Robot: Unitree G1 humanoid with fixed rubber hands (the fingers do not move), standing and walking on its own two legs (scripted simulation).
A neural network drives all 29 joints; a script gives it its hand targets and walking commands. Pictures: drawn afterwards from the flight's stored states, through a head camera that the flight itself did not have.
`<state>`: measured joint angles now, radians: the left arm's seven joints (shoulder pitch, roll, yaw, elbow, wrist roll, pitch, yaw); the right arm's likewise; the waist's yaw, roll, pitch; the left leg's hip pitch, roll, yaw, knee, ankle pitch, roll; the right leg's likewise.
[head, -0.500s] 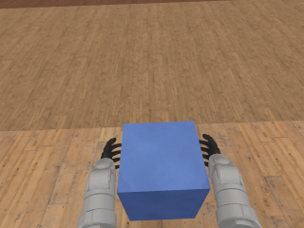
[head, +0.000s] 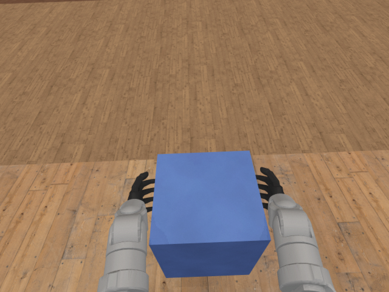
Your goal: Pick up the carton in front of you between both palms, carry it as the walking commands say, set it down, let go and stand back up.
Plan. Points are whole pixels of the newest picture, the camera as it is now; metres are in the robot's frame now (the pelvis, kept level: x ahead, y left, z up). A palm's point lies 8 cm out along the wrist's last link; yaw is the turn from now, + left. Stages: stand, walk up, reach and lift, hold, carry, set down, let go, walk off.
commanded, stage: reach and lift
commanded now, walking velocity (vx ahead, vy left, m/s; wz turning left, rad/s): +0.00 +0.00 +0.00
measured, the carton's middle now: (205, 217) +0.30 +0.00 -0.04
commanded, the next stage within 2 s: hold in 0.34 s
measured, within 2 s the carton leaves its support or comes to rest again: neither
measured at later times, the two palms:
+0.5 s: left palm (135, 204) +0.29 +0.15 +0.05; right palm (279, 198) +0.29 -0.15 +0.05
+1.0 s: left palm (134, 205) +0.28 +0.15 +0.05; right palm (279, 200) +0.28 -0.15 +0.05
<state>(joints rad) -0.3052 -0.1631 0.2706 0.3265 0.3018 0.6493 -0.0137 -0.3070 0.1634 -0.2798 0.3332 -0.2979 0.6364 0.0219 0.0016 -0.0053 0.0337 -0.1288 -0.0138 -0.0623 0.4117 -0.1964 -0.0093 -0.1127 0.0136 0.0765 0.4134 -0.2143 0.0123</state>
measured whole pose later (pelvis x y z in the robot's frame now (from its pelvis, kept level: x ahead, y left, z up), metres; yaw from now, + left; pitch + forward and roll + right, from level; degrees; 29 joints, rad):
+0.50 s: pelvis +0.01 +0.00 +0.00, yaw +0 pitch -7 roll +0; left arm -0.22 -0.14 0.18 0.18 0.26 0.74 0.00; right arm -0.22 0.14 -0.19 0.19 -0.25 0.74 0.01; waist 0.00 0.00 0.02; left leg -0.05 -0.01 -0.07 0.35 -0.18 -0.01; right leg -0.03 0.01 0.07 0.35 -0.19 0.01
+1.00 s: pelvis -0.01 +0.00 +0.00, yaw +0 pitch -8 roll +0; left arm -0.30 -0.16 0.25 0.24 0.28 0.76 -0.01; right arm -0.30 0.16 -0.25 0.24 -0.28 0.75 0.02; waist 0.00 0.00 0.05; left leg -0.06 -0.01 -0.07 0.39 -0.18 -0.01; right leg -0.05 0.01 0.08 0.39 -0.20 0.01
